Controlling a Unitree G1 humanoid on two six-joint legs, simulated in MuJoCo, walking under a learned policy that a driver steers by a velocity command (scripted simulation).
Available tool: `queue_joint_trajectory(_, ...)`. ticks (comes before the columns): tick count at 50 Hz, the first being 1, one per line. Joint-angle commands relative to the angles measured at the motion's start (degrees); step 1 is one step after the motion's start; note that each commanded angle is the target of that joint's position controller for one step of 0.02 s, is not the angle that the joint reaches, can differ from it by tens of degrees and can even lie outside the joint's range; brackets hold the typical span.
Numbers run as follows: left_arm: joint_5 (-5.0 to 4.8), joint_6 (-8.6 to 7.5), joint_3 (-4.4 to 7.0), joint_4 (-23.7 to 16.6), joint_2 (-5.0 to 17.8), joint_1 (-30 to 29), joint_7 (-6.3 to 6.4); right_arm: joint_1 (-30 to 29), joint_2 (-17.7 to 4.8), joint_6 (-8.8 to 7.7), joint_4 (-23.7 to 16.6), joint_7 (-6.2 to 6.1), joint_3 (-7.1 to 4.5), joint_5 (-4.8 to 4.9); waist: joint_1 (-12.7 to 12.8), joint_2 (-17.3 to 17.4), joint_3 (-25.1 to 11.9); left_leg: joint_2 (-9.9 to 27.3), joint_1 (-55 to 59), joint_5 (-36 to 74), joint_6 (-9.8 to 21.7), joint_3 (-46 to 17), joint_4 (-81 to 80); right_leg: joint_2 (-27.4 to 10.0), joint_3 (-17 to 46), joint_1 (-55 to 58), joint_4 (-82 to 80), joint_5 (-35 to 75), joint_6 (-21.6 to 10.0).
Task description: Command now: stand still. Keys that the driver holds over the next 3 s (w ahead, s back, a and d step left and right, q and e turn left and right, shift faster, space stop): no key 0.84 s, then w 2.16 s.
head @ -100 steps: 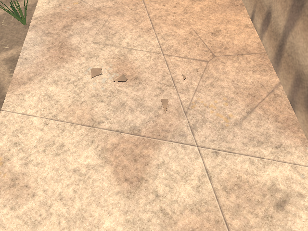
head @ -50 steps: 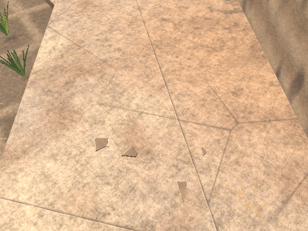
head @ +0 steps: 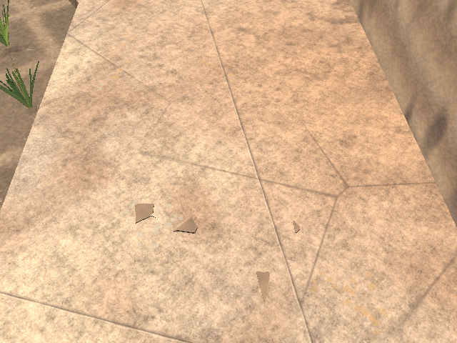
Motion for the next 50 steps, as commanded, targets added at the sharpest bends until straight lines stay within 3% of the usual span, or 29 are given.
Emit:
queue_joint_trajectory(1,-0.02,-0.42,0.70,-1.62,5.72,0.18,0.19,4.30,-5.05,-0.29,-0.73,-0.12,-0.71,0.04,-0.06,0.60,0.46,2.45,-8.18,3.71,0.91,-2.52,-7.17,-1.93,2.13,6.07,-3.05,7.15,-2.29)
queue_joint_trajectory(42,-0.25,-0.29,0.34,-1.24,4.94,3.36,0.57,8.58,-3.91,-0.54,-1.59,-0.01,-0.63,0.22,-0.03,0.72,0.92,2.27,-7.67,7.47,1.22,-2.68,-7.18,-1.91,1.98,6.38,-2.39,9.60,-1.93)
queue_joint_trajectory(43,-0.24,-0.25,0.20,-0.73,4.33,4.29,0.57,9.81,-3.72,-0.46,-1.01,-0.07,-0.66,0.31,-0.14,1.18,-0.32,2.05,-7.09,1.40,1.62,-2.61,-7.93,-0.93,0.83,6.72,-1.81,3.79,-1.90)
queue_joint_trajectory(45,-0.75,-0.40,0.58,-1.01,4.74,3.87,0.54,9.80,-6.92,-0.17,-1.55,-0.45,-1.80,1.09,-0.75,5.05,2.81,4.59,-8.22,-18.42,5.18,-7.43,-11.07,2.84,-3.48,0.56,4.27,-14.58,-1.92)
queue_joint_trajectory(47,-0.93,-1.95,0.51,-3.82,4.16,-0.92,-0.19,10.78,-10.94,-0.84,-2.44,-0.65,-3.26,1.82,-2.63,10.46,8.34,15.94,-6.87,-30.45,11.48,-21.69,-18.54,1.56,-4.43,-11.23,15.62,-14.91,-2.75)
queue_joint_trajectory(48,-1.22,-2.93,0.42,-5.01,3.86,-2.94,-0.76,10.66,-11.44,-1.55,-2.80,-0.67,-3.67,1.65,-3.06,10.45,10.73,20.15,-5.61,-28.46,13.78,-26.36,-20.40,-1.27,-2.26,-16.73,20.75,-14.67,-3.49)
queue_joint_trajectory(50,-1.91,-4.44,0.75,-6.38,4.42,-4.23,-1.64,10.80,-9.68,-2.95,-3.17,-0.28,-3.53,1.13,-2.76,8.05,11.73,21.43,2.09,-18.39,14.00,-26.69,-19.33,-4.96,0.97,-26.55,25.47,-18.06,-4.41)
Next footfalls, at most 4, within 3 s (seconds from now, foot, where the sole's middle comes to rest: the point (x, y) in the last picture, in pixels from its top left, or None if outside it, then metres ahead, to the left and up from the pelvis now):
1.14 right None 0.14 -0.14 -0.77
1.64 left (206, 336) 0.53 0.09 -0.77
2.22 right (282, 244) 0.84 -0.15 -0.77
2.78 left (211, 173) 1.15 0.10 -0.77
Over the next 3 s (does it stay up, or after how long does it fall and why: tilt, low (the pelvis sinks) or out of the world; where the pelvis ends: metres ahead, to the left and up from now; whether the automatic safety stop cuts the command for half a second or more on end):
stays up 1.09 0.01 0.01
